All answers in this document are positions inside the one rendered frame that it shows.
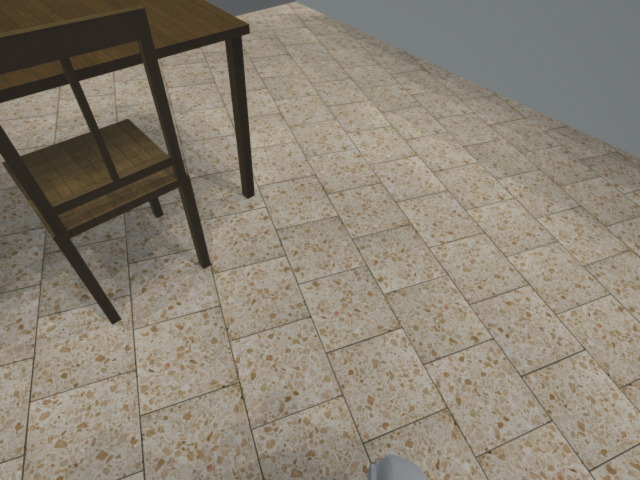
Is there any chair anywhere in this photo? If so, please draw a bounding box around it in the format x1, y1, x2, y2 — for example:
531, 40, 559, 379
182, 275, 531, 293
0, 5, 211, 325

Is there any table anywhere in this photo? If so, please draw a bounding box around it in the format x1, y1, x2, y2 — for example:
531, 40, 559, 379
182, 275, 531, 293
0, 0, 255, 199

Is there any robot right thigh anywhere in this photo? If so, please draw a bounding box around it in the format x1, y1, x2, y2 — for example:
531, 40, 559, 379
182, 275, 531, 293
368, 457, 429, 480

